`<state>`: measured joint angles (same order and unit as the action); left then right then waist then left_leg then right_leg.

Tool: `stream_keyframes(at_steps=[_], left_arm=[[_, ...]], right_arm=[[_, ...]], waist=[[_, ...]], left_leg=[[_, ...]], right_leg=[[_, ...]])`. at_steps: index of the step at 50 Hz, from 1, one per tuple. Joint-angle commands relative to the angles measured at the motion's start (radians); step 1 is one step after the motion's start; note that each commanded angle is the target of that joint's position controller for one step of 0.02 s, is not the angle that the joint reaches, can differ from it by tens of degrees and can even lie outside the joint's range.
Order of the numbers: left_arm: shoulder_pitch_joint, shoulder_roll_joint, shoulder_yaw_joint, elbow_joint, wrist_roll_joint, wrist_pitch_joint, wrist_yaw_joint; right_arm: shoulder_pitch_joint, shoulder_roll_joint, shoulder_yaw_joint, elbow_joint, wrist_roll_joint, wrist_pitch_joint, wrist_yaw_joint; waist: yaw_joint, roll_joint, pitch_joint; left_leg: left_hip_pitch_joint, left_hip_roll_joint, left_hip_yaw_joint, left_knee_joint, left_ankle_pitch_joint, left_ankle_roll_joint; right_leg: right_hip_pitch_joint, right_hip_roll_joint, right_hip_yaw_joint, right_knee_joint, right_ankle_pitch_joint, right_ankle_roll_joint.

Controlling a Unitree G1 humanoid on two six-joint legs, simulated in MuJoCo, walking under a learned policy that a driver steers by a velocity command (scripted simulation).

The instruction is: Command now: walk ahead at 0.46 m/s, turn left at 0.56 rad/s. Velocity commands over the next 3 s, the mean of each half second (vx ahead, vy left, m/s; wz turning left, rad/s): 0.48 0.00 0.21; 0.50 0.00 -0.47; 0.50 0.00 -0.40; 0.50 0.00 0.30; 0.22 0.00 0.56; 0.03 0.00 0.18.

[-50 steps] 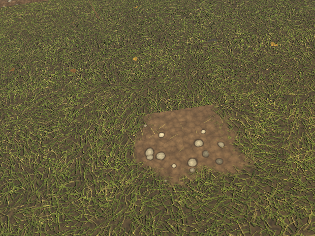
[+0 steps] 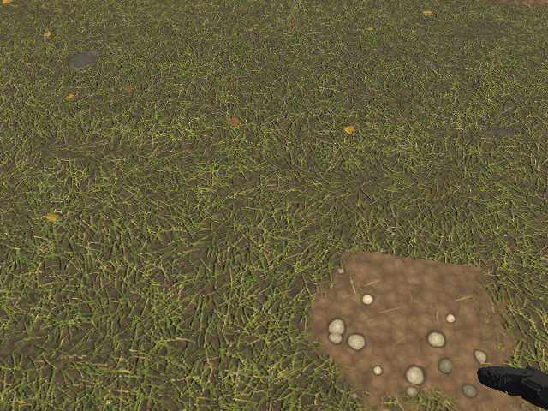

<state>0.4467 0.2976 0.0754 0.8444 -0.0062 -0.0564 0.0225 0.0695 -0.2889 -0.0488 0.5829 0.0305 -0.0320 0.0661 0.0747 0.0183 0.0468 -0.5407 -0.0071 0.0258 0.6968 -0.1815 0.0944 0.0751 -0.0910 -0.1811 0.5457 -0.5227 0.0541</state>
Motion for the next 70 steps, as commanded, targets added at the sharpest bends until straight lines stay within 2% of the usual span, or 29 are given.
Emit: stream_keyframes(at_steps=[1,2,3,4,7,10,13,17,27,29,31,32,33,34,35,36,38,41,43,47,51,52,53,54,55,57,60,65,70], left_arm=[[0.091,0.023,-0.017,-0.152,0.03,-0.049,-0.015],[-0.058,0.145,0.008,-0.166,-0.011,-0.076,-0.028],[-0.154,0.179,0.021,-0.196,-0.042,-0.081,-0.023],[-0.163,0.165,0.018,-0.194,-0.025,-0.077,-0.011],[-0.106,0.156,0.023,-0.166,0.006,-0.04,-0.007],[-0.15,0.081,-0.003,-0.16,0.035,-0.027,-0.015],[-0.275,0.13,0.012,-0.18,-0.008,-0.049,-0.041],[-0.384,0.07,-0.012,-0.186,0.022,-0.074,-0.076],[-0.519,0.009,-0.043,-0.249,0.0,-0.061,-0.129],[-0.377,0.042,-0.024,-0.196,-0.001,-0.062,-0.122],[-0.018,0.106,0.012,-0.089,0.001,-0.049,-0.103],[0.063,0.158,0.014,-0.052,0.01,-0.038,-0.094],[0.123,0.185,0.016,-0.062,0.005,-0.028,-0.085],[0.165,0.184,0.034,-0.077,-0.01,-0.011,-0.079],[0.096,0.219,0.046,-0.081,-0.016,0.0,-0.06],[-0.057,0.152,0.024,-0.129,-0.012,0.007,-0.051],[-0.199,0.152,0.014,-0.17,0.008,-0.02,-0.036],[-0.224,0.103,0.003,-0.156,-0.007,-0.016,-0.019],[-0.176,0.117,0.009,-0.127,-0.012,-0.001,0.003],[-0.089,0.115,0.017,-0.097,-0.031,0.03,0.009],[-0.115,0.092,0.013,-0.122,-0.013,0.04,0.008],[-0.074,0.038,-0.003,-0.137,0.0,0.036,0.0],[0.065,0.0,-0.021,-0.152,-0.035,0.033,-0.004],[0.035,0.09,-0.004,-0.136,-0.037,0.031,-0.007],[-0.076,0.146,0.016,-0.152,-0.028,0.036,-0.006],[-0.129,0.133,0.023,-0.167,-0.01,0.047,-0.002],[-0.123,0.089,0.022,-0.173,-0.015,0.06,-0.004],[-0.233,0.031,0.0,-0.206,-0.005,0.042,-0.02],[-0.279,0.055,0.004,-0.212,-0.005,0.013,-0.045]], right_arm=[[0.318,-0.33,-0.097,-0.011,0.002,-0.002,-0.03],[0.329,-0.22,-0.077,-0.027,0.002,-0.014,-0.024],[0.288,-0.192,-0.066,-0.01,-0.003,-0.023,-0.022],[0.233,-0.172,-0.06,-0.012,-0.003,-0.03,-0.016],[0.138,-0.116,-0.043,-0.028,-0.018,-0.034,-0.023],[0.184,-0.138,-0.048,0.011,-0.021,-0.033,-0.051],[0.296,-0.149,-0.045,0.078,-0.013,-0.056,-0.081],[0.323,-0.153,-0.035,0.123,-0.019,-0.057,-0.107],[0.457,-0.092,-0.005,0.195,-0.011,-0.015,-0.117],[0.43,-0.119,-0.006,0.193,-0.018,-0.015,-0.111],[0.368,-0.142,-0.012,0.211,-0.015,-0.031,-0.088],[0.478,-0.03,0.007,0.198,-0.051,-0.057,-0.07],[0.572,-0.088,0.023,0.163,-0.021,-0.085,-0.058],[0.431,-0.157,0.019,0.1,0.02,-0.097,-0.051],[0.348,-0.127,0.029,0.051,0.027,-0.106,-0.059],[0.246,-0.138,0.02,0.048,-0.008,-0.094,-0.085],[0.241,-0.147,0.004,0.038,-0.021,-0.076,-0.104],[0.202,-0.083,0.009,0.024,-0.061,-0.072,-0.101],[0.142,-0.033,0.022,0.021,-0.056,-0.079,-0.088],[0.022,-0.063,0.001,-0.025,-0.041,-0.073,-0.078],[0.162,-0.114,-0.036,-0.002,-0.039,-0.082,-0.076],[0.271,-0.169,-0.053,0.008,-0.042,-0.078,-0.081],[0.352,-0.224,-0.071,0.039,-0.042,-0.062,-0.074],[0.325,-0.149,-0.058,0.019,-0.02,-0.06,-0.071],[0.275,-0.117,-0.05,0.014,-0.025,-0.059,-0.073],[0.182,-0.094,-0.039,0.013,-0.042,-0.059,-0.069],[0.158,-0.063,-0.034,0.048,-0.039,-0.078,-0.051],[0.216,-0.126,-0.055,0.139,-0.025,-0.079,-0.045],[0.26,-0.15,-0.055,0.204,-0.022,-0.064,-0.05]], waist=[[-0.088,0.323,-0.37],[-0.183,0.182,-0.375],[-0.165,0.115,-0.202],[-0.116,0.008,-0.125],[-0.031,0.034,-0.081],[-0.052,-0.004,-0.086],[-0.098,0.038,-0.041],[-0.132,0.025,-0.02],[-0.212,0.026,0.073],[-0.146,0.029,0.016],[0.05,0.0,-0.154],[-0.004,-0.268,-0.26],[0.011,-0.278,-0.486],[0.105,-0.159,-0.555],[0.064,-0.078,-0.505],[0.018,0.098,-0.342],[-0.096,0.043,-0.128],[-0.119,-0.043,-0.048],[-0.085,-0.09,-0.112],[-0.043,-0.077,-0.106],[-0.142,-0.092,-0.124],[-0.167,0.04,-0.22],[-0.13,0.346,-0.352],[-0.146,0.236,-0.256],[-0.163,0.131,-0.115],[-0.121,0.055,-0.014],[-0.086,0.077,-0.009],[-0.106,0.031,-0.026],[-0.115,0.041,-0.059]], left_leg=[[0.943,0.296,-0.794,-0.243,-0.123,0.327],[0.876,0.301,-0.873,-0.4,-0.234,0.312],[0.723,0.275,-0.731,-0.418,-0.18,0.27],[0.57,0.241,-0.625,-0.405,-0.054,0.242],[0.327,0.164,-0.462,-0.448,0.099,0.228],[0.28,0.137,-0.329,-0.437,0.319,0.228],[0.44,0.169,-0.333,-0.422,0.211,0.178],[0.251,0.105,-0.204,-0.37,-0.028,0.116],[0.499,0.181,-0.174,0.011,0.231,0.059],[0.487,0.172,-0.138,0.16,0.45,0.037],[0.335,0.096,-0.054,0.656,0.512,-0.007],[-0.137,-0.026,-0.006,1.114,-0.48,-0.091],[-0.326,-0.029,-0.158,1.267,-0.601,-0.146],[-0.468,0.007,-0.207,1.141,-0.513,-0.164],[-0.509,0.049,-0.185,1.046,-0.417,-0.148],[-0.451,0.064,-0.117,0.966,-0.32,-0.137],[-0.282,0.101,-0.181,0.714,-0.175,-0.162],[-0.041,0.099,-0.109,0.24,-0.066,-0.192],[0.113,0.026,-0.074,0.04,0.14,-0.188],[0.161,-0.03,-0.101,-0.133,0.227,-0.146],[0.391,0.031,-0.142,-0.207,0.157,-0.058],[0.622,0.185,-0.298,-0.223,0.098,-0.001],[0.835,0.398,-0.726,-0.319,-0.223,0.162],[0.771,0.405,-0.824,-0.392,-0.491,0.149],[0.639,0.355,-0.687,-0.409,-0.452,0.104],[0.453,0.284,-0.471,-0.448,-0.187,0.083],[0.361,0.235,-0.305,-0.511,-0.039,0.082],[0.452,0.247,-0.197,-0.553,0.132,0.132],[0.494,0.255,-0.105,-0.484,0.325,0.138]], right_leg=[[-0.774,0.128,0.184,0.849,-0.123,-0.023],[-0.854,0.103,0.312,0.889,-0.032,-0.04],[-0.886,0.07,0.288,0.853,0.074,-0.06],[-0.835,0.027,0.287,0.784,0.145,-0.062],[-0.671,-0.032,0.307,0.615,0.236,-0.043],[-0.665,-0.019,0.239,0.502,0.347,-0.008],[-0.89,-0.059,0.311,0.366,0.573,-0.036],[-0.662,0.011,0.242,0.091,1.036,-0.081],[-0.823,0.069,0.259,-0.103,0.916,-0.118],[-0.619,0.07,0.223,-0.169,0.862,-0.133],[-0.145,0.073,0.18,-0.208,0.948,-0.205],[0.337,-0.076,0.363,0.093,1.386,-0.299],[0.619,-0.237,0.662,0.231,1.535,-0.47],[0.693,-0.277,0.779,0.083,1.084,-0.538],[0.592,-0.252,0.866,-0.051,0.643,-0.51],[0.312,-0.21,0.863,-0.185,0.474,-0.435],[-0.168,-0.201,0.842,-0.229,0.712,-0.458],[-0.465,-0.006,0.542,-0.249,0.86,-0.364],[-0.469,0.057,0.462,-0.233,0.885,-0.316],[-0.368,0.047,0.569,-0.174,0.64,-0.258],[-0.351,0.067,0.604,0.008,0.532,-0.198],[-0.465,0.154,0.51,0.259,0.275,-0.155],[-0.702,0.24,0.398,0.569,-0.083,-0.111],[-0.829,0.155,0.376,0.69,-0.046,-0.096],[-0.856,0.126,0.355,0.723,0.065,-0.086],[-0.794,0.07,0.341,0.672,0.185,-0.071],[-0.708,0.011,0.32,0.571,0.225,-0.074],[-0.769,-0.001,0.327,0.301,0.38,-0.077],[-0.727,-0.022,0.274,0.274,0.556,-0.07]])
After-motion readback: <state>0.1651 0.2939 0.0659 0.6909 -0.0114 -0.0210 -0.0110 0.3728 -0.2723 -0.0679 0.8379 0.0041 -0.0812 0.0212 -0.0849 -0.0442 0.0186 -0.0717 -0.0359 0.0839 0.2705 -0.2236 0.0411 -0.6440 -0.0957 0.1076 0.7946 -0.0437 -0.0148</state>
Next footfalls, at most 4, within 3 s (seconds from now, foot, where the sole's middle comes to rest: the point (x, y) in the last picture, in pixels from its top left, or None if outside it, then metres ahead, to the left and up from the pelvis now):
0.62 right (343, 383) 0.56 -0.11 -0.88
1.02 left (290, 284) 0.84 0.05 -0.88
1.56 right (402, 270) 0.92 -0.29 -0.88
2.04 left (351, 196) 1.30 -0.16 -1.02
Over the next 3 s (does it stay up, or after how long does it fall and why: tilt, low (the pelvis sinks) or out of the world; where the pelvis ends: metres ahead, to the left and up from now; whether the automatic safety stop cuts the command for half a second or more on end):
stays up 1.32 -0.22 -0.25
